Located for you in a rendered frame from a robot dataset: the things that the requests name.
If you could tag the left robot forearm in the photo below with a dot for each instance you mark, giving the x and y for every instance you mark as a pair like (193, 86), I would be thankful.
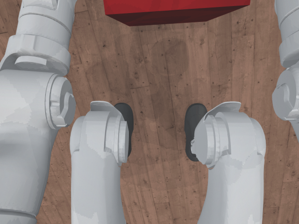
(42, 37)

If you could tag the carton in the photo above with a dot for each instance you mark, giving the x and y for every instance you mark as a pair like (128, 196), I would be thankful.
(155, 12)

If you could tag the left robot upper arm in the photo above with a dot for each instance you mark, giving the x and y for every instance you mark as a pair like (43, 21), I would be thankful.
(33, 107)

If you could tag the right robot upper arm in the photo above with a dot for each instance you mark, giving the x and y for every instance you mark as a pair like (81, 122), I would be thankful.
(285, 97)

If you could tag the robot left thigh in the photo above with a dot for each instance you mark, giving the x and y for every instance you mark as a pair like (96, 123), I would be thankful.
(95, 171)

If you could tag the robot left foot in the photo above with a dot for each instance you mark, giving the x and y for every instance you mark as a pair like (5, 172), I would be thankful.
(127, 113)

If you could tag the right robot forearm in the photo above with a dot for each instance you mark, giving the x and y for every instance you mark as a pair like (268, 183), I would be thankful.
(288, 22)

